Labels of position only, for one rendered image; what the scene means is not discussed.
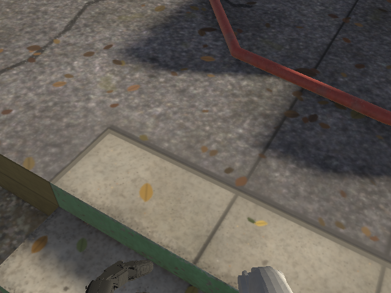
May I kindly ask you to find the robot right thigh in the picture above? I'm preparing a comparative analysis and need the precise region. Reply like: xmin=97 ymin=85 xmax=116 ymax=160
xmin=238 ymin=266 xmax=293 ymax=293

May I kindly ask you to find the robot left hand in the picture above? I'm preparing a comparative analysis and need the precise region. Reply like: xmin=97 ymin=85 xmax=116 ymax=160
xmin=86 ymin=260 xmax=153 ymax=293

